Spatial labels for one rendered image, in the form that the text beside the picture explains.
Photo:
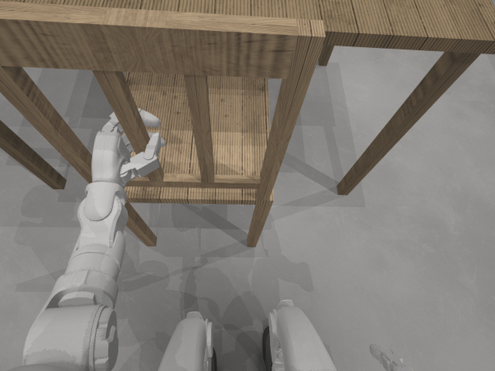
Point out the left robot thigh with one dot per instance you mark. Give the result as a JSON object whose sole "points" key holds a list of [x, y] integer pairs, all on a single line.
{"points": [[190, 345]]}

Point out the left robot forearm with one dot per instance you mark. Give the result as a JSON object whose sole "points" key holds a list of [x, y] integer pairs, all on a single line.
{"points": [[92, 271]]}

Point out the chair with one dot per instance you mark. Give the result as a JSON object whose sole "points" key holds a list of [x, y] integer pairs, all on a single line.
{"points": [[204, 76]]}

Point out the right robot hand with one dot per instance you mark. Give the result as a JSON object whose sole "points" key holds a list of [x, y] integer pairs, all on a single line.
{"points": [[390, 360]]}

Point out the left robot hand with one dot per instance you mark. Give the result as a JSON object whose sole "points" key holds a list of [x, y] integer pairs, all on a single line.
{"points": [[111, 150]]}

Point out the table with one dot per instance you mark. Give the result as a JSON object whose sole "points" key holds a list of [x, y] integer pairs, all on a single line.
{"points": [[462, 29]]}

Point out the left robot upper arm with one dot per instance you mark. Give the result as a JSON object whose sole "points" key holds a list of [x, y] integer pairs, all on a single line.
{"points": [[80, 338]]}

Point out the robot right shin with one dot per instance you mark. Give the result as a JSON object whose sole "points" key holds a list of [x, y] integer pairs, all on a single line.
{"points": [[276, 356]]}

